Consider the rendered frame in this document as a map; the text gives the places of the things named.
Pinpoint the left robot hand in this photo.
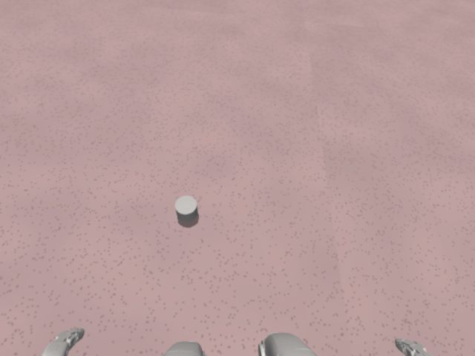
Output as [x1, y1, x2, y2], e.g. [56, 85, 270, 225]
[40, 328, 85, 356]

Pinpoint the right robot hand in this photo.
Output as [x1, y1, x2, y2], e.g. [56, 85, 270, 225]
[395, 338, 434, 356]

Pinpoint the tin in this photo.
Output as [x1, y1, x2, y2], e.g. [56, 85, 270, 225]
[175, 196, 197, 222]

